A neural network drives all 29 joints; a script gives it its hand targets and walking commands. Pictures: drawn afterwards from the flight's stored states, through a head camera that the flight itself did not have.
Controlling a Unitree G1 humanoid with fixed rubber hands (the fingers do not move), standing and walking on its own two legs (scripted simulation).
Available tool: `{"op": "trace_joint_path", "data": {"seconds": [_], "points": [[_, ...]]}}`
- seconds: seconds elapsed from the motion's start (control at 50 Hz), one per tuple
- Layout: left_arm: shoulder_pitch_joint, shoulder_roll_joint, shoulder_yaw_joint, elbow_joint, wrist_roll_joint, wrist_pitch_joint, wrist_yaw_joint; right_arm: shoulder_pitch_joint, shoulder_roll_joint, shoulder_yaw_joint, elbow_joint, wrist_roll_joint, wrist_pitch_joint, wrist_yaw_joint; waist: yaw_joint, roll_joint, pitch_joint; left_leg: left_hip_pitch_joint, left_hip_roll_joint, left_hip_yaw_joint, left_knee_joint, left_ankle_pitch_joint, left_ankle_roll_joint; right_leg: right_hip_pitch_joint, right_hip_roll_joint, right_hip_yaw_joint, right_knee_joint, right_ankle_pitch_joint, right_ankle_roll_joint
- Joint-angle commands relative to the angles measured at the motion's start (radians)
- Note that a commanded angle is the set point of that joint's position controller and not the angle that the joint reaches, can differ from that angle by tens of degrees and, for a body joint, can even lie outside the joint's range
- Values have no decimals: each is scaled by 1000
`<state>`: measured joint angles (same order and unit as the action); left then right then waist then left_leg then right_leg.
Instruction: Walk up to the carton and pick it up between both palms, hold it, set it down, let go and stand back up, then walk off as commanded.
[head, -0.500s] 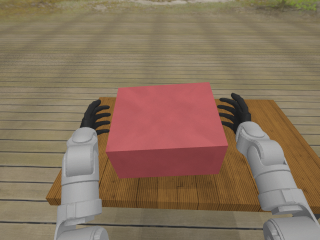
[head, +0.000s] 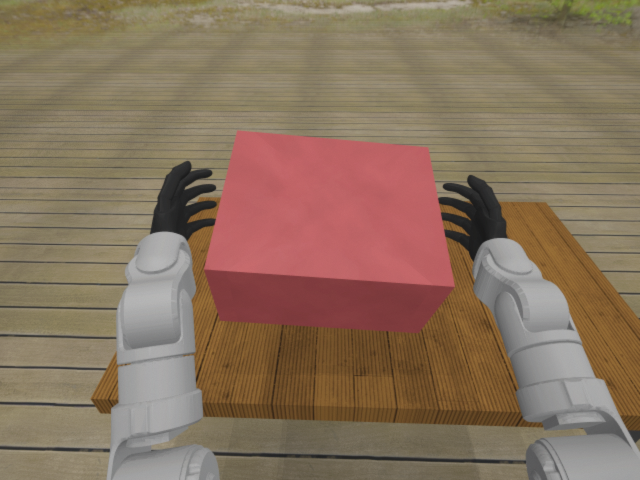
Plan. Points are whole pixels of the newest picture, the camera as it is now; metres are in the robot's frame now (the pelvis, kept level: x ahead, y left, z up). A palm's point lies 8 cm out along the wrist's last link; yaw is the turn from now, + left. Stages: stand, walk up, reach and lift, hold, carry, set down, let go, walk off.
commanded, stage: hold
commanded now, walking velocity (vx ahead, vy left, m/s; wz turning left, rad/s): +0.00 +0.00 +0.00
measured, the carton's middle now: (327, 231) +0.42 +0.01 +0.15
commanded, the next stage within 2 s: set down in 1.70 s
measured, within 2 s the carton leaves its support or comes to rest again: neither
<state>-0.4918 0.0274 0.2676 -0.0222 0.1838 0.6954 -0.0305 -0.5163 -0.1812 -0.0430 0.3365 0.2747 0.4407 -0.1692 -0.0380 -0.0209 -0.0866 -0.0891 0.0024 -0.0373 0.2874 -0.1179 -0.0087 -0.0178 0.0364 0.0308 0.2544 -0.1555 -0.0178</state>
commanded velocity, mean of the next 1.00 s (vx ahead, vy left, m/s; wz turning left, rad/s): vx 0.00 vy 0.00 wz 0.00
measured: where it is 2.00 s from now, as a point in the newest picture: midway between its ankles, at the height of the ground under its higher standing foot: outside the picture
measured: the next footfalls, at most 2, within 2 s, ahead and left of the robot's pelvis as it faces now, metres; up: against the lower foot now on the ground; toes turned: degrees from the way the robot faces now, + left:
none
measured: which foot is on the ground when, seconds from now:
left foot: down 0.00-1.00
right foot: down 0.00-1.00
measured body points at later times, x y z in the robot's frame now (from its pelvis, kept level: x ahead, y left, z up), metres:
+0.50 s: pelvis +0.00 +0.00 +0.00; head -0.06 +0.01 +0.45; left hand +0.35 +0.19 +0.18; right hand +0.36 -0.18 +0.17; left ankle +0.03 +0.12 -0.75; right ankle +0.00 -0.11 -0.75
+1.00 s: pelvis +0.00 +0.00 +0.00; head -0.06 +0.01 +0.45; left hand +0.35 +0.19 +0.21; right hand +0.36 -0.18 +0.18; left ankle +0.03 +0.12 -0.75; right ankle +0.00 -0.11 -0.75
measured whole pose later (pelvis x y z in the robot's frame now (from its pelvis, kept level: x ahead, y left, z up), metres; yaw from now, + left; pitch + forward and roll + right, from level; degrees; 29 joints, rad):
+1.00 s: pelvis +0.00 +0.00 +0.00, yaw +0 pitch -5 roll +0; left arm -0.48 0.03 0.27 -0.03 0.20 0.74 -0.04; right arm -0.51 -0.18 -0.05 0.32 0.27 0.44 -0.17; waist -0.04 -0.02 -0.07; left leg -0.09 0.00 -0.04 0.29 -0.12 -0.01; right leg -0.02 0.04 0.03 0.25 -0.16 -0.02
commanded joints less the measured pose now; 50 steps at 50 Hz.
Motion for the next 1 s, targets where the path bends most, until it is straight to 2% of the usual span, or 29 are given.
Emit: {"op": "trace_joint_path", "data": {"seconds": [0.0, 0.04, 0.12, 0.14, 0.16, 0.18, 0.22, 0.24, 0.26, 0.3, 0.34, 0.4, 0.44, 0.46, 0.48, 0.5, 0.52, 0.54, 0.56, 0.58, 0.6, 0.68, 0.74, 0.78, 0.8, 0.82, 0.86, 0.9, 0.98], "points": [[-541, -339, -282, 20, -21, 32, -243, -825, 437, 280, -271, 23, -11, 192, -9, -34, -192, 72, -44, 65, -43, 59, 31, 35, -9, -41, -56, 87, 28], [-600, -419, -357, -51, -89, 13, -249, -844, 462, 268, -276, 8, -31, 195, -51, 3, -242, 97, -35, 57, -47, 86, 12, 33, -3, -47, -48, 98, 16], [-746, -455, -452, -262, -200, -72, -185, -898, 530, 328, -456, 60, -73, 213, -43, 13, -448, 186, -26, 38, 7, 270, -13, 42, 25, -60, -1, 272, 20], [-778, -457, -474, -243, -214, -88, -169, -918, 555, 367, -473, 74, -80, 211, -15, 9, -494, 201, -34, 41, 29, 317, -15, 49, 30, -54, -2, 301, 22], [-786, -471, -492, -240, -239, -98, -164, -904, 550, 357, -444, 56, -79, 208, -49, 23, -496, 222, -37, 39, 32, 289, -17, 23, 17, -43, -9, 308, 25], [-772, -465, -509, -286, -242, -105, -156, -855, 537, 352, -453, 63, -88, 211, -60, 41, -495, 213, -37, 28, 44, 356, -32, 33, 20, -54, 15, 385, 29], [-692, -420, -436, -163, -171, -74, -163, -797, 512, 359, -320, 41, -57, 203, -28, 19, -384, 197, -37, 37, 19, 264, -9, 34, 14, -42, -18, 312, 29], [-665, -394, -406, -89, -140, -56, -174, -794, 472, 308, -264, 27, -53, 205, -61, 27, -301, 181, -39, 42, -8, 174, -4, -8, 8, -48, -30, 237, 28], [-600, -376, -375, -55, -94, -31, -182, -783, 482, 325, -249, 23, -52, 200, -29, 13, -290, 171, -38, 48, -13, 177, -1, 32, 9, -57, -35, 224, 27], [-543, -349, -314, 10, -38, 7, -211, -798, 452, 295, -236, 8, -36, 190, -32, -32, -219, 135, -42, 62, -32, 133, 20, 53, 4, -52, -51, 187, 29], [-516, -355, -296, 2, -29, 18, -243, -720, 418, 277, -178, -3, -14, 181, -53, -22, -178, 103, -44, 69, -48, 94, 18, 56, -9, -45, -58, 160, 26], [-658, -378, -338, -48, -88, -13, -239, -851, 458, 257, -263, 2, -33, 199, -53, -1, -223, 96, -39, 59, -46, 76, 11, 38, -2, -53, -43, 119, 19], [-721, -426, -407, -204, -150, -53, -206, -870, 527, 326, -387, 40, -66, 209, -29, -3, -387, 156, -36, 45, -16, 183, 6, 66, 10, -60, -15, 223, 27], [-760, -457, -463, -234, -192, -68, -199, -855, 505, 296, -372, 41, -70, 206, -90, 33, -402, 189, -33, 40, 2, 220, -23, 41, 20, -59, -7, 250, 26], [-766, -448, -463, -226, -188, -71, -184, -879, 516, 323, -396, 46, -78, 209, -57, 41, -427, 225, -29, 35, 21, 289, -27, 4, 27, -67, -9, 252, 19], [-684, -475, -484, -252, -206, -75, -176, -830, 501, 338, -421, 64, -84, 203, -79, 41, -459, 254, -32, 30, 42, 364, -39, 39, 27, -61, -2, 350, 23], [-686, -460, -497, -302, -218, -84, -170, -860, 502, 359, -502, 65, -93, 204, -56, 17, -516, 272, -22, 25, 54, 404, -32, 41, 37, -57, -6, 348, 23], [-672, -436, -495, -317, -210, -87, -157, -790, 503, 374, -474, 75, -84, 200, -58, 50, -524, 283, -22, 25, 66, 459, -48, 57, 34, -55, 5, 410, 23], [-645, -424, -479, -259, -192, -71, -165, -807, 476, 366, -459, 82, -75, 196, -69, 27, -463, 264, -37, 27, 61, 428, -37, 66, 28, -55, 0, 444, 34], [-630, -404, -454, -229, -169, -62, -165, -799, 488, 375, -430, 74, -72, 190, -42, 27, -433, 255, -48, 33, 53, 380, -28, 61, 18, -52, 3, 423, 41], [-576, -379, -433, -159, -143, -42, -170, -760, 444, 347, -349, 56, -57, 191, -62, 34, -375, 231, -39, 33, 31, 317, -24, 43, 18, -57, -12, 364, 37], [-508, -342, -299, 30, -31, 39, -232, -781, 404, 268, -226, -8, -13, 193, -39, -44, -142, 102, -39, 64, -49, 50, 25, 25, 1, -54, -64, 69, 21], [-581, -391, -326, -14, -65, 25, -238, -840, 446, 254, -266, 12, -28, 200, -46, -9, -212, 106, -35, 53, -45, 71, 16, 23, -3, -50, -56, 93, 15], [-624, -421, -427, -227, -139, -21, -215, -787, 481, 301, -389, 48, -60, 196, -76, 32, -380, 215, -38, 40, 14, 290, -25, 68, 14, -71, -5, 324, 27], [-668, -412, -427, -210, -161, -41, -207, -830, 483, 310, -410, 40, -62, 191, -82, 12, -389, 187, -46, 38, 15, 245, -14, 59, 17, -64, -10, 287, 32], [-699, -435, -468, -293, -209, -65, -192, -882, 506, 335, -515, 63, -85, 195, -59, 2, -483, 210, -41, 36, 35, 300, -13, 81, 23, -54, 2, 339, 33], [-727, -429, -486, -306, -203, -80, -168, -883, 509, 369, -496, 77, -86, 196, -47, 49, -485, 234, -41, 28, 57, 376, -26, 39, 26, -46, 0, 363, 25], [-707, -418, -499, -250, -206, -71, -158, -848, 491, 338, -469, 56, -79, 193, -70, 36, -427, 221, -35, 25, 44, 294, -27, 9, 27, -60, -1, 311, 29], [-505, -350, -330, -34, -59, 7, -191, -768, 439, 307, -269, 18, -35, 193, -32, -2, -233, 149, -40, 51, -23, 147, 16, 28, 2, -55, -41, 213, 28]]}}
